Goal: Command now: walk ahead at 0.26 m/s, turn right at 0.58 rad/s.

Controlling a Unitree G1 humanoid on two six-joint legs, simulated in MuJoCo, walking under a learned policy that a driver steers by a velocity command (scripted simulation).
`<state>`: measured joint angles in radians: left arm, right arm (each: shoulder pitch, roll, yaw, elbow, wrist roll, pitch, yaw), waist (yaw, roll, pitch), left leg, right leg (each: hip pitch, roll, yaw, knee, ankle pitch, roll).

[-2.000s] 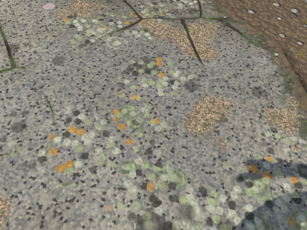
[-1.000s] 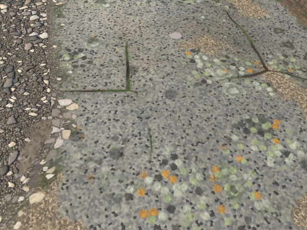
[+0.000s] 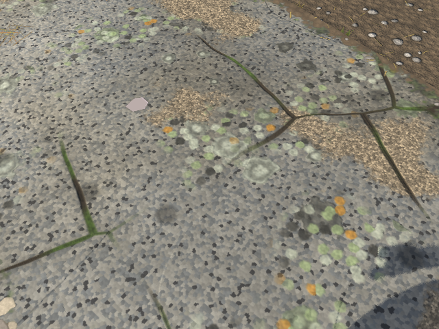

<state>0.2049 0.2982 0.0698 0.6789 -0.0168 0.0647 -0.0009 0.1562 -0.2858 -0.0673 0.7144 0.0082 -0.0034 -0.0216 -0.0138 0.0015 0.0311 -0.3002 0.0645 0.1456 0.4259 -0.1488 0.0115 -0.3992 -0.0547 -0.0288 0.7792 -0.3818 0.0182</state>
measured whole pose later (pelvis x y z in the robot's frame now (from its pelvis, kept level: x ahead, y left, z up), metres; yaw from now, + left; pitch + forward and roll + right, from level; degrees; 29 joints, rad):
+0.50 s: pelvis +0.20 -0.03 -0.01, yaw -15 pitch +3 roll +1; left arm 0.49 0.28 0.06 0.79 -0.02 -0.03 0.03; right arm -0.01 -0.28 -0.06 0.69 0.01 -0.11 0.06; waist 0.09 0.02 0.01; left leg -0.50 -0.02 0.01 0.47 -0.03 0.02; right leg 0.08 0.01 0.17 0.34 -0.46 -0.03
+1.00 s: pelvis +0.47 -0.13 -0.01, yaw -16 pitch +2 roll +3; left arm 0.04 0.27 0.03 0.64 -0.01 -0.09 -0.03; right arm 0.40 -0.30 -0.06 0.89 0.03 -0.06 0.01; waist -0.09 -0.02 0.02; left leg 0.05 -0.01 0.01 0.35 -0.42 -0.01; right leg -0.50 -0.04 0.01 0.50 -0.04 -0.05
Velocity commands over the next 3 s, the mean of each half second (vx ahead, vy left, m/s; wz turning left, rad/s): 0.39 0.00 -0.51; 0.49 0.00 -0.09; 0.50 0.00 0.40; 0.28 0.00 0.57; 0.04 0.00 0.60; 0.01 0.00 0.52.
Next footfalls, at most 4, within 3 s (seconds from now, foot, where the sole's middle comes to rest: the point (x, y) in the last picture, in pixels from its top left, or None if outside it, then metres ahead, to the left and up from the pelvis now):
0.06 right None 0.03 -0.12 -0.78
0.52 left None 0.39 0.04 -0.78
1.00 right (324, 284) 0.60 -0.29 -0.78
1.54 left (253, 200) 0.93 -0.09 -0.78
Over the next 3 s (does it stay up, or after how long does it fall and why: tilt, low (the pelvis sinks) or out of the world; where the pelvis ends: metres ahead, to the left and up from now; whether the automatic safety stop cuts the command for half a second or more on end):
stays up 1.01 -0.16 0.00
